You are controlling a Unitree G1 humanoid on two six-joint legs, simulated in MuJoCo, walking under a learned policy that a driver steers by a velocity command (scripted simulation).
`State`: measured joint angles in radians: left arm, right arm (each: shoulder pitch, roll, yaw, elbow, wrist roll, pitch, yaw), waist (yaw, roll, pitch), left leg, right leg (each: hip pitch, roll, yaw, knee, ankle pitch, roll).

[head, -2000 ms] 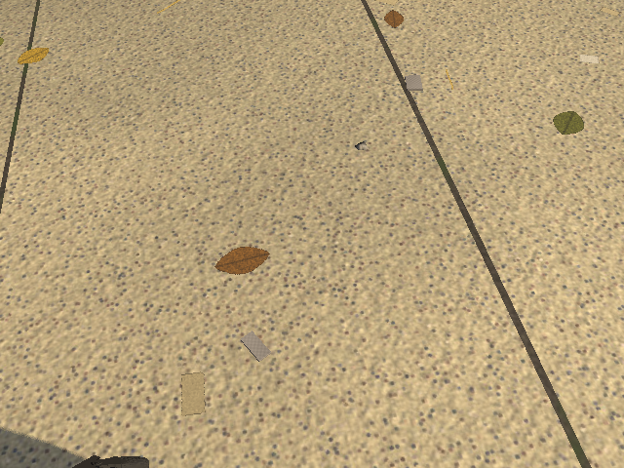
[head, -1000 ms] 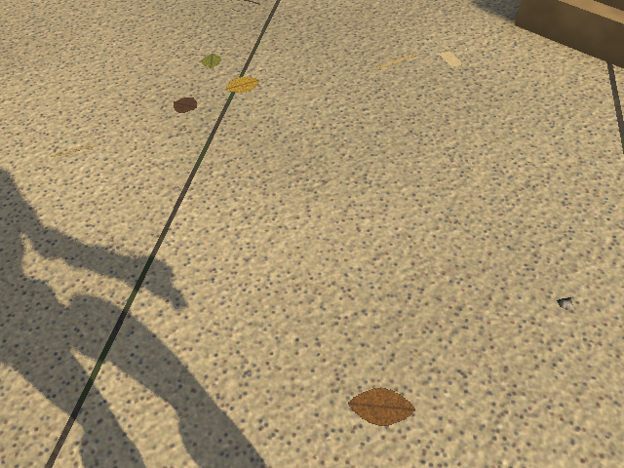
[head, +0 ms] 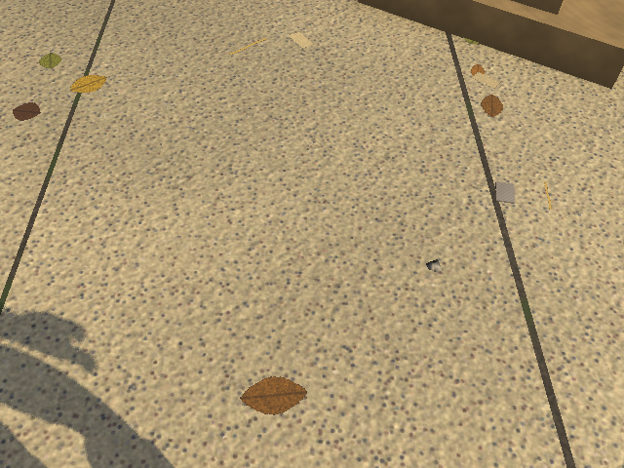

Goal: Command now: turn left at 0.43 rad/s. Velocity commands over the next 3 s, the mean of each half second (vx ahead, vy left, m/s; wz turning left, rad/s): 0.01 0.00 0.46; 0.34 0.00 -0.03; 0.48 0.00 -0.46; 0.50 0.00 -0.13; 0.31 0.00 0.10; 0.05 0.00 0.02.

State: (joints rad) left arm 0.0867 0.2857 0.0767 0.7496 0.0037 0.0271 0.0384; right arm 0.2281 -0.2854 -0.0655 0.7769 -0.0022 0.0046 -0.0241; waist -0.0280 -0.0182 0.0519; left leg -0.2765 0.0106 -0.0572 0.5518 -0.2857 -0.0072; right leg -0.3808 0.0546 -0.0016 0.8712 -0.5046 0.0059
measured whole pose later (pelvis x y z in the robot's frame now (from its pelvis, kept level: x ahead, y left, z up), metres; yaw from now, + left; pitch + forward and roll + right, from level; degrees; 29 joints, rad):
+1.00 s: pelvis +0.12 +0.03 +0.00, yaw +11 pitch +2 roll +1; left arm 0.12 0.29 0.05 0.74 -0.02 -0.05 -0.06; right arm 0.38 -0.28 -0.06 0.83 0.00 -0.08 -0.01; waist -0.07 -0.04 0.04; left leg 0.14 -0.01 0.11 0.16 -0.33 0.01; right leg -0.66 -0.06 0.00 0.65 0.02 -0.01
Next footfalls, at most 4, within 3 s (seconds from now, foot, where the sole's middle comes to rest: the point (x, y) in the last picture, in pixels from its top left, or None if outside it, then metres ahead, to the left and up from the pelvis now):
0.18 right None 0.05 -0.13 -0.77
0.64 left None -0.01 0.11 -0.77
1.10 right None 0.38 -0.05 -0.77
1.60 left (233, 381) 0.66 0.16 -0.77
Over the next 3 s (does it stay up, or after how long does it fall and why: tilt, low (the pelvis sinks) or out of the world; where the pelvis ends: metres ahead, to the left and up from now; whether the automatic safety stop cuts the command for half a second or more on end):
stays up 0.94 0.02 0.00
